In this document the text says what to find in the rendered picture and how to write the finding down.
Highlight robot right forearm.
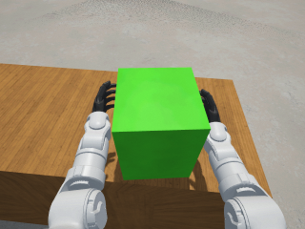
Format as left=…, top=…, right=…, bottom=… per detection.
left=203, top=122, right=287, bottom=229

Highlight left robot upper arm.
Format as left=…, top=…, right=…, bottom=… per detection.
left=47, top=188, right=108, bottom=229

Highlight carton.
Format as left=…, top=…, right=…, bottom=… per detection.
left=112, top=67, right=211, bottom=180

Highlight pedestal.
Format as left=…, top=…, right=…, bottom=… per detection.
left=0, top=63, right=273, bottom=229

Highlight right robot upper arm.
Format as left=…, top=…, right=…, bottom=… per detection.
left=224, top=196, right=286, bottom=229

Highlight robot left forearm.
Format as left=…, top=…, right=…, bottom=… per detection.
left=48, top=111, right=112, bottom=227

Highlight right robot hand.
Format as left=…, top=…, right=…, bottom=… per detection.
left=199, top=89, right=221, bottom=123

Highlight left robot hand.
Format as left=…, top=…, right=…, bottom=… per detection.
left=91, top=80, right=117, bottom=113

